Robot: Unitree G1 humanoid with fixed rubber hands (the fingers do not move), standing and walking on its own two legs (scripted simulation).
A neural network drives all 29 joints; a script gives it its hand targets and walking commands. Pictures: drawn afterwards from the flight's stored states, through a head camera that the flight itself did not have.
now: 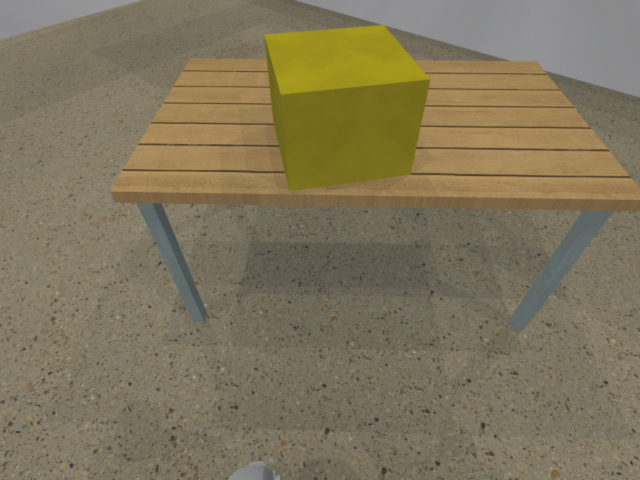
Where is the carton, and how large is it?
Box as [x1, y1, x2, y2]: [264, 25, 430, 190]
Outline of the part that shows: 383,25 264,35 273,121 289,190 410,174 430,79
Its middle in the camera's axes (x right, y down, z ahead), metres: +0.04 -0.33 +0.94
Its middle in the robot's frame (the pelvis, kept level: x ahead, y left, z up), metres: +0.93 -0.02 +0.00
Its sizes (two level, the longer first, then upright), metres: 0.303 0.299 0.237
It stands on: a table, 0.64 m high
